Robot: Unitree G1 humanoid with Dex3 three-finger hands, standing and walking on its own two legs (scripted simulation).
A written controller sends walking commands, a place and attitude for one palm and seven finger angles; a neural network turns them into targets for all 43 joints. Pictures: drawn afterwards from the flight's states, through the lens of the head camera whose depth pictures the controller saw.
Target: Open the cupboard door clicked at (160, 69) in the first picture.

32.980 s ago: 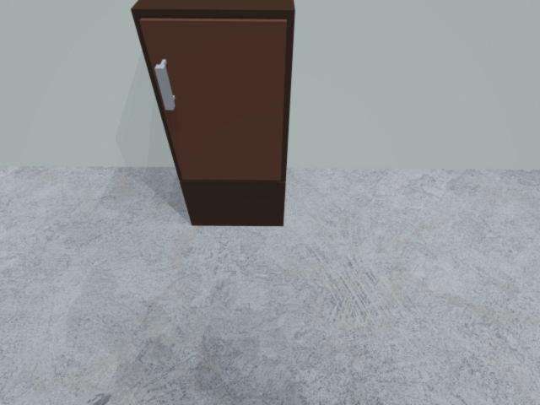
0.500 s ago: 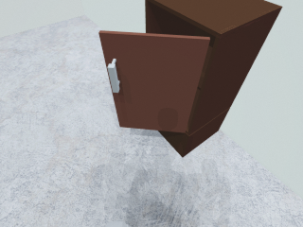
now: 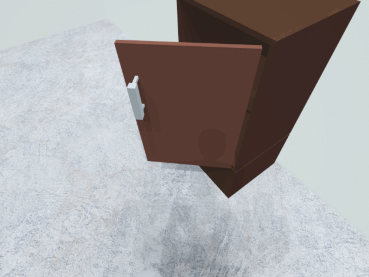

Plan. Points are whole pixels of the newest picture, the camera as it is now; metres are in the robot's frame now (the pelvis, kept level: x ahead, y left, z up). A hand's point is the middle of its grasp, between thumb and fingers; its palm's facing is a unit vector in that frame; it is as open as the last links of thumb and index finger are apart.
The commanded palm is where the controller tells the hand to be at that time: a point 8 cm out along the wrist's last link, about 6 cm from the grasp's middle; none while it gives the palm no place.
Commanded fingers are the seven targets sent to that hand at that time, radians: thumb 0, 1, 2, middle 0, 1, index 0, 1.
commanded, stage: come to a stop and stand still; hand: left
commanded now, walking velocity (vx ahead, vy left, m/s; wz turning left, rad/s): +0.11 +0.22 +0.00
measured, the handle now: (137, 98) +0.62 +0.20 +0.00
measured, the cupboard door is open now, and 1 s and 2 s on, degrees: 47 47 47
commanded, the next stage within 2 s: look again from close up in 0.84 s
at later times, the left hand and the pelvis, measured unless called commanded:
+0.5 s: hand out of the picture +0.03 +0.22 -0.16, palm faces -0.02 -0.97 -0.22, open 7.4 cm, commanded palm none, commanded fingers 0.00 0.90 0.90 -0.20 -0.30 -0.20 -0.30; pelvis +0.00 +0.04 +0.01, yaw -1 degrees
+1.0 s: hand out of the picture +0.03 +0.21 -0.15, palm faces -0.04 -0.97 -0.24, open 7.3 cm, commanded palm none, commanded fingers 0.00 0.90 0.90 -0.20 -0.30 -0.20 -0.30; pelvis +0.01 +0.03 +0.01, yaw -3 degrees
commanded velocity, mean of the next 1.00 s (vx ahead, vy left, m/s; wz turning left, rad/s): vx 0.01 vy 0.03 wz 0.00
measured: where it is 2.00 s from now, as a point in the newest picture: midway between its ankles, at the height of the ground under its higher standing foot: outside the picture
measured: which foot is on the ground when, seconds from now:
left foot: up 0.00-0.24, down 0.26-1.00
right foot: down 0.00-1.00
